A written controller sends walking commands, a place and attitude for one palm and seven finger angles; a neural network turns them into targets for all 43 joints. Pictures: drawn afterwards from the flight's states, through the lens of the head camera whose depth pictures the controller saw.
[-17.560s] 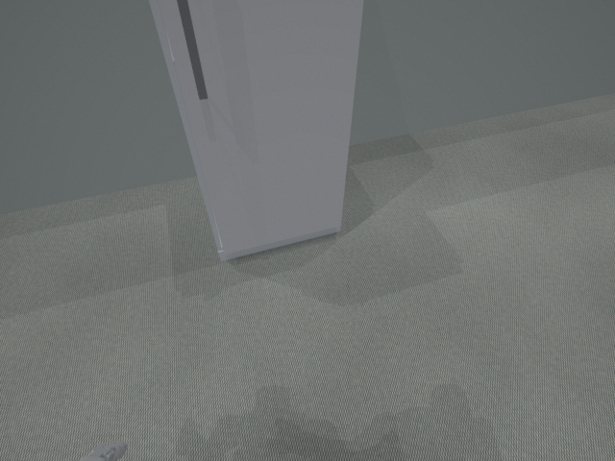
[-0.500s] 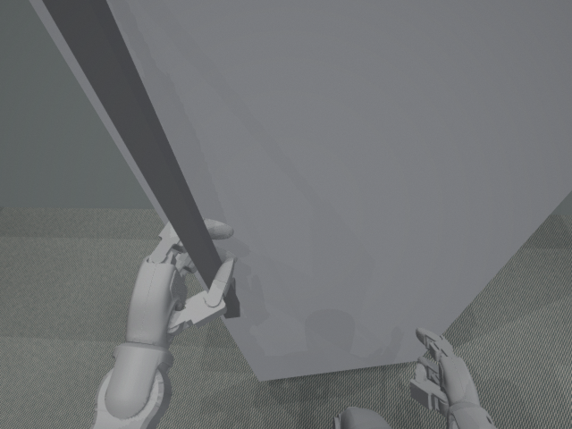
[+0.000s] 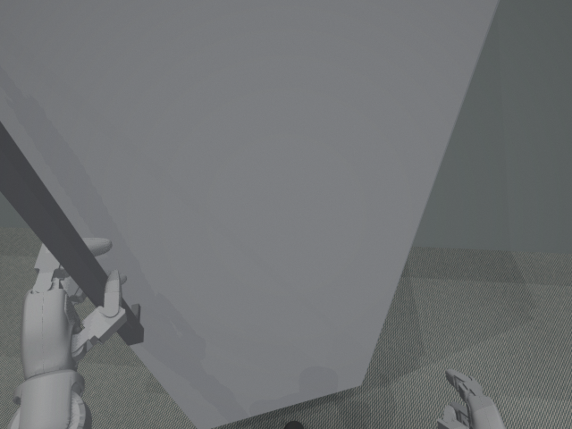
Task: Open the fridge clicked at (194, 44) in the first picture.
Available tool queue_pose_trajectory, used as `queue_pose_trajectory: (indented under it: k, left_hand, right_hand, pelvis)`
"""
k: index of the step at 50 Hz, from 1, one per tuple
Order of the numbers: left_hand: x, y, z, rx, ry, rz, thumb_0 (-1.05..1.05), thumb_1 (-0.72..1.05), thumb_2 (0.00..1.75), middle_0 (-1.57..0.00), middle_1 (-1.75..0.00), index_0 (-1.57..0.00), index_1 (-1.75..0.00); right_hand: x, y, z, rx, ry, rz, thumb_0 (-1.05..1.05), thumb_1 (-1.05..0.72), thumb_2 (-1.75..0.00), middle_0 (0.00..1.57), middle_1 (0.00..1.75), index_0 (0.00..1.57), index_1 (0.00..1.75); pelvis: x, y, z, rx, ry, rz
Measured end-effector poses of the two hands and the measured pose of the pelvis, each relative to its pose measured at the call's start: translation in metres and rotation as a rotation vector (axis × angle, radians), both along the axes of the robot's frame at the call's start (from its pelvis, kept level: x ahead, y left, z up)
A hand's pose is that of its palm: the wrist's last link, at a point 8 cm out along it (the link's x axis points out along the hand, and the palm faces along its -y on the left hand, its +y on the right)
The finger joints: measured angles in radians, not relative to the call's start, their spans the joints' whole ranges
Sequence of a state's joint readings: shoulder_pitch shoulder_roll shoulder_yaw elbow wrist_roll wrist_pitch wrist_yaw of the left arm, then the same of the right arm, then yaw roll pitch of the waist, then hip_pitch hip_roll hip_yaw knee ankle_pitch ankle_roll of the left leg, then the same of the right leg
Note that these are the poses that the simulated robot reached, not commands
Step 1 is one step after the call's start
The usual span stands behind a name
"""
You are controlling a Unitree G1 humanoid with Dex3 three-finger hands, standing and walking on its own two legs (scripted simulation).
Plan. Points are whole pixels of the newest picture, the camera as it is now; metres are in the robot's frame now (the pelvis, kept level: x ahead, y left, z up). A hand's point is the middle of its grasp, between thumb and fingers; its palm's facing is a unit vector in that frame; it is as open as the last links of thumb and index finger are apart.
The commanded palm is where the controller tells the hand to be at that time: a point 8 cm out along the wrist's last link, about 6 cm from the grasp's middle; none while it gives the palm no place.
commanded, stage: walk backward, drawing the door open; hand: left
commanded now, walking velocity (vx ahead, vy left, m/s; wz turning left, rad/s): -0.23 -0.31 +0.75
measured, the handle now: (61, 219) +0.27 +0.23 +0.24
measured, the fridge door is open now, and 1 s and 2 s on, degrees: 19 68 84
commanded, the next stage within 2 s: stop walking and hold the door back in 1.40 s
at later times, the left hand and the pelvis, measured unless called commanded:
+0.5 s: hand out of the picture +0.06 +0.08 +0.14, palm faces +0.62 -0.72 -0.32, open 6.6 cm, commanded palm +0.00 +0.10 +0.14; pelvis -0.10 -0.20 +0.01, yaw +21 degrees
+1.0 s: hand out of the picture -0.03 -0.08 +0.14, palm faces +0.81 -0.50 -0.31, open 6.9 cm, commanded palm -0.09 -0.08 +0.14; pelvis -0.11 -0.41 -0.01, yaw +39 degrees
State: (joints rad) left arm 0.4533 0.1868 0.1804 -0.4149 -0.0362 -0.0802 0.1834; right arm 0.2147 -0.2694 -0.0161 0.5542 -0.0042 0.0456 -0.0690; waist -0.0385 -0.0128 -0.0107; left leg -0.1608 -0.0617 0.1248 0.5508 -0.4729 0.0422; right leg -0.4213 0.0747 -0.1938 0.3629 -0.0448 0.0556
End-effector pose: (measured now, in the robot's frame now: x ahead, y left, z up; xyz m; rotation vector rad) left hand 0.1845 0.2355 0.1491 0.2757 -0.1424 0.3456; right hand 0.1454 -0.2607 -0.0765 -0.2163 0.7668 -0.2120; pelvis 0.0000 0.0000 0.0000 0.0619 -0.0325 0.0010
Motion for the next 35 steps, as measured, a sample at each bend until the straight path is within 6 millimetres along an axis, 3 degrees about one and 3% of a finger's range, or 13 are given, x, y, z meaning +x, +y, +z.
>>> queue_pose_trajectory:
  k: [2,6,11,15,19,25,30,35]
  left_hand:
    - [-0.013,-0.005,-0.002,0.026,-0.024,0.007,-0.07,0.69,0.8,-0.44,-1.38,-0.17,-1.37]
    - [-0.042,-0.02,0.001,0.03,0.007,0.048,-0.07,0.68,0.78,-0.44,-1.38,-0.19,-1.37]
    - [-0.079,-0.046,0.001,0.017,0.016,0.152,-0.06,0.68,0.79,-0.43,-1.37,-0.2,-1.37]
    - [-0.106,-0.07,0.001,0.059,0.018,0.259,-0.08,0.67,0.8,-0.44,-1.38,-0.18,-1.35]
    - [-0.135,-0.096,0.004,0.071,0.062,0.321,-0.09,0.66,0.78,-0.44,-1.36,-0.18,-1.35]
    - [-0.172,-0.13,0.006,0.061,0.062,0.348,-0.09,0.65,0.73,-0.43,-1.35,-0.22,-1.38]
    - [-0.197,-0.156,0.0,0.052,-0.014,0.322,-0.1,0.63,0.72,-0.44,-1.37,-0.23,-1.34]
    - [-0.217,-0.185,0.001,0.037,0.003,0.343,-0.09,0.63,0.74,-0.44,-1.37,-0.23,-1.32]
  right_hand:
    - [-0.015,-0.016,0.0,-0.031,-0.023,-0.001,0.01,-0.91,-0.9,0.2,0.3,0.2,0.3]
    - [-0.041,-0.033,-0.002,0.0,0.027,0.018,0.01,-0.91,-0.9,0.2,0.3,0.2,0.3]
    - [-0.054,-0.046,-0.007,0.044,0.057,0.111,0.01,-0.91,-0.9,0.2,0.3,0.2,0.3]
    - [-0.049,-0.067,-0.023,0.093,0.044,0.209,0.01,-0.91,-0.9,0.21,0.3,0.2,0.3]
    - [-0.043,-0.092,-0.031,0.091,0.087,0.276,0.01,-0.91,-0.9,0.21,0.3,0.2,0.3]
    - [-0.023,-0.117,-0.013,0.009,0.047,0.374,0.01,-0.91,-0.9,0.21,0.3,0.2,0.3]
    - [-0.006,-0.122,0.003,-0.042,-0.067,0.465,0.01,-0.91,-0.9,0.2,0.3,0.2,0.3]
    - [-0.018,-0.125,0.019,0.008,-0.074,0.558,0.01,-0.91,-0.9,0.2,0.3,0.2,0.3]
  pelvis:
    - [-0.013,-0.012,-0.006,-0.016,-0.021,0.05]
    - [-0.022,-0.04,0.005,-0.06,-0.028,0.112]
    - [-0.041,-0.087,0.01,-0.1,0.011,0.135]
    - [-0.063,-0.134,0.0,-0.109,0.032,0.193]
    - [-0.081,-0.166,0.005,-0.077,0.031,0.269]
    - [-0.098,-0.203,0.011,-0.035,0.042,0.361]
    - [-0.116,-0.23,-0.003,-0.057,0.05,0.427]
    - [-0.129,-0.269,0.012,-0.068,-0.014,0.507]
